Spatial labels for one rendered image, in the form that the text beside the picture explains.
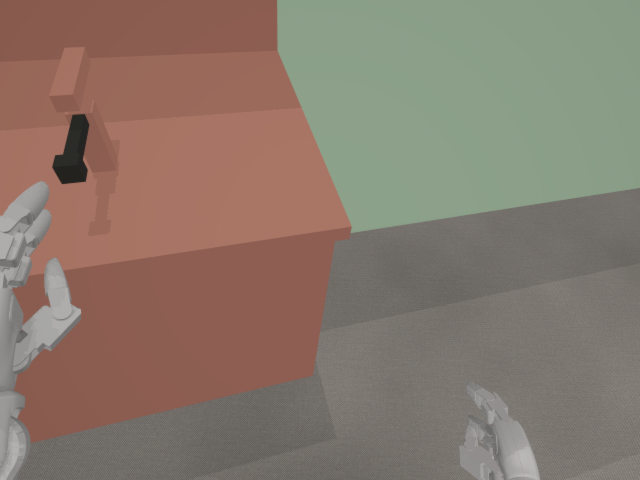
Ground counter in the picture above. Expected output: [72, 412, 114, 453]
[0, 0, 352, 443]

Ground robot right hand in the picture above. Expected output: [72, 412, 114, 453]
[459, 382, 540, 480]

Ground robot left hand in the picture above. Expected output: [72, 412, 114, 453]
[0, 181, 81, 392]

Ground tap lever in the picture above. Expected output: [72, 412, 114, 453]
[52, 114, 89, 184]

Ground robot left forearm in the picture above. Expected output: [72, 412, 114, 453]
[0, 391, 31, 480]

